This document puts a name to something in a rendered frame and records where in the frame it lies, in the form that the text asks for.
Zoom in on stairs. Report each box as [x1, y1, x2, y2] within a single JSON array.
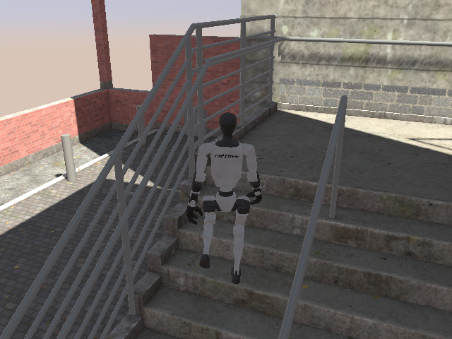
[[135, 167, 452, 339]]

